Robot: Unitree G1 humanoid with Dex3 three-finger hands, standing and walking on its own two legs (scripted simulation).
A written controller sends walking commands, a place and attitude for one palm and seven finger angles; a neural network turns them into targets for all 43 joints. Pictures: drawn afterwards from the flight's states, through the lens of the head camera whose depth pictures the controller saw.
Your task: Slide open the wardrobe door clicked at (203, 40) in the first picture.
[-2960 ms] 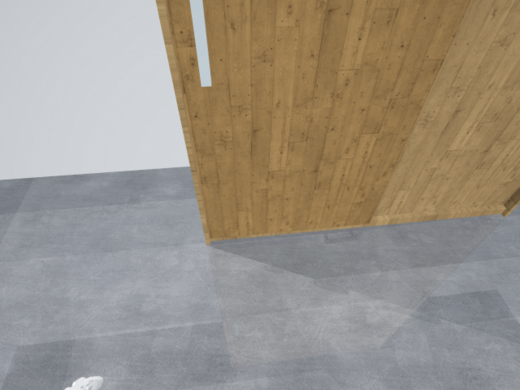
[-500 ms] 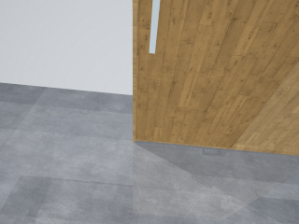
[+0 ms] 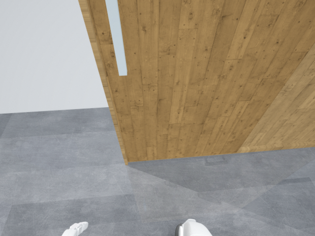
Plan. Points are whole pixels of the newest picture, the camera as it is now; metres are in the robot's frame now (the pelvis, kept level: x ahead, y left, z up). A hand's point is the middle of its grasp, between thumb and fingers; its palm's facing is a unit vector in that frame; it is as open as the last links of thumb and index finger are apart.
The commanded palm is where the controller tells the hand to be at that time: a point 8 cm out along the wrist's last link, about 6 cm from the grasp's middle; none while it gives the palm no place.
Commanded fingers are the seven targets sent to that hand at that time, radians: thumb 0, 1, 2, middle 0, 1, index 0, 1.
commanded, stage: take the last steps up to it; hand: left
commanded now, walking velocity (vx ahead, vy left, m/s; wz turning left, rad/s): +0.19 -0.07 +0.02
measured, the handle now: (117, 33) +0.61 +0.11 +0.19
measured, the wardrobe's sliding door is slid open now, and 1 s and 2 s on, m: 0.00 0.00 0.00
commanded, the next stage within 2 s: come to a stop and stand still in 0.08 s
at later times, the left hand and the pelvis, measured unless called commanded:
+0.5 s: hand out of the picture +0.15 +0.16 -0.18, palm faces +0.09 -0.98 -0.18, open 7.3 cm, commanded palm none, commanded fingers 0.00 0.90 0.90 -0.20 -0.30 -0.20 -0.30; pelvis +0.13 -0.02 +0.00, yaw +0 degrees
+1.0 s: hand out of the picture +0.11 +0.12 -0.17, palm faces +0.07 -0.98 -0.19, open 7.3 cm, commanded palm none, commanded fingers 0.00 0.90 0.90 -0.20 -0.30 -0.20 -0.30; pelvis +0.08 -0.06 +0.00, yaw +1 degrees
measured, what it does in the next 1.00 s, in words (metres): steps on the spot: right foot, then left foot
